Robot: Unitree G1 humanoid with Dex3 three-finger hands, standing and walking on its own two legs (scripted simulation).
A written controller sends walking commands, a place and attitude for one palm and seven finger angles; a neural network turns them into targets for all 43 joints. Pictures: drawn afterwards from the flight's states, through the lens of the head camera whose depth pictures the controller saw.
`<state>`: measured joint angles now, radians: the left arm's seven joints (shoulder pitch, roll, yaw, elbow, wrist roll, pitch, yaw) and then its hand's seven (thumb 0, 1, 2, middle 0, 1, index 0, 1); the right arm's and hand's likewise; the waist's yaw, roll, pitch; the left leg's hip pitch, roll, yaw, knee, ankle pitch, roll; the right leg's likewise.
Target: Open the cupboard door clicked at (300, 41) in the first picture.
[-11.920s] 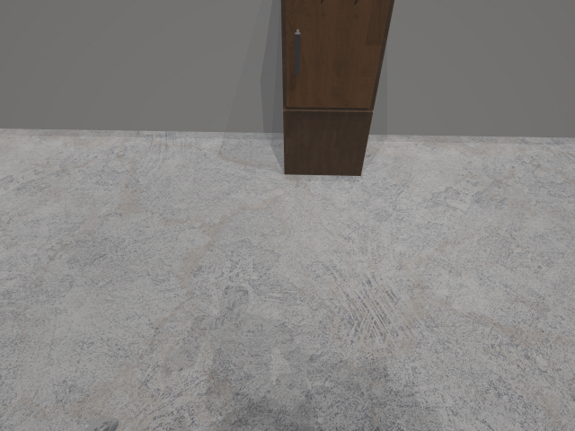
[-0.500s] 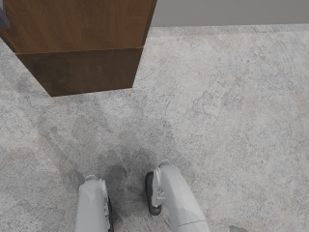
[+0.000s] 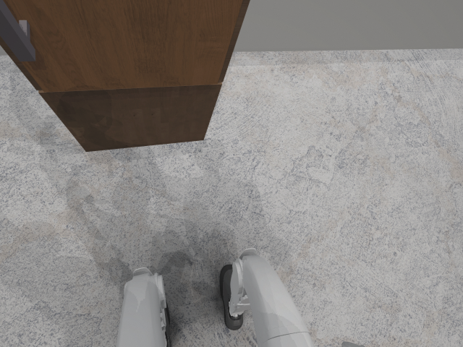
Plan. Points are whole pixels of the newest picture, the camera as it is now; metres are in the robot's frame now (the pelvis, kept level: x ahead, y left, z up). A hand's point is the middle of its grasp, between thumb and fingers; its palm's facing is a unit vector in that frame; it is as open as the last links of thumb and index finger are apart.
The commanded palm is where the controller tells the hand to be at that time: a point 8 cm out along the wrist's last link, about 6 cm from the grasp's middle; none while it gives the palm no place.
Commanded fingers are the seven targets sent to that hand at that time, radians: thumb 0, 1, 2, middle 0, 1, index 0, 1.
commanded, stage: move the hooked fingers beside the handle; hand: left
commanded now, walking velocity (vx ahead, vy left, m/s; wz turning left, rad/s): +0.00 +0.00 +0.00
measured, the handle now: out of the picture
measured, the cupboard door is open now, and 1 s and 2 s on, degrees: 0 0 0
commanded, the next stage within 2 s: slide the fingers in behind the handle in 0.22 s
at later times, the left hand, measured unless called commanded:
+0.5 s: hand out of the picture +0.53 +0.32 +0.05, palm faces +0.10 -0.99 -0.04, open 14.0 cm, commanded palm +0.53 +0.32 +0.05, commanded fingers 0.00 -0.50 0.30 -0.30 -1.20 -0.30 -1.20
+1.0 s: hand out of the picture +0.54 +0.29 +0.05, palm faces +0.11 -0.99 -0.05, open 13.9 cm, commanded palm +0.53 +0.29 +0.05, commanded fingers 0.00 -0.50 0.30 -0.30 -1.20 -0.30 -1.20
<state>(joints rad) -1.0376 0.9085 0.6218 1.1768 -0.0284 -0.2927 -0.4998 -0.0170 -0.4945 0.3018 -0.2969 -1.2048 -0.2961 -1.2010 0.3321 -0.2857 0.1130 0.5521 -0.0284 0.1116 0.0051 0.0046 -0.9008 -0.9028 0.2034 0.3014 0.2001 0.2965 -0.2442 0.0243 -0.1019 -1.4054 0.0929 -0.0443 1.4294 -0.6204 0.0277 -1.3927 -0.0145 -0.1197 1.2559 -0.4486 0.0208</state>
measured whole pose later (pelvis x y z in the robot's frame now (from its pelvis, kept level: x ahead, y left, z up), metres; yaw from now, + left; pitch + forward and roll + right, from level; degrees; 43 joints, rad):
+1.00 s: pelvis +0.00 +0.00 +0.00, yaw +1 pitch +33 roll -7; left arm -1.03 0.80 0.56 1.17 -0.02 -0.34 -0.38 -0.02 -0.49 0.30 -0.30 -1.20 -0.30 -1.21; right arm 0.34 -0.27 0.10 0.58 -0.04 0.09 0.01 0.00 -0.90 -0.90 0.20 0.30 0.20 0.30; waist -0.24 0.03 -0.11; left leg -1.40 0.09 -0.04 1.42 -0.61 0.02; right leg -1.39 -0.02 -0.11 1.27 -0.45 0.02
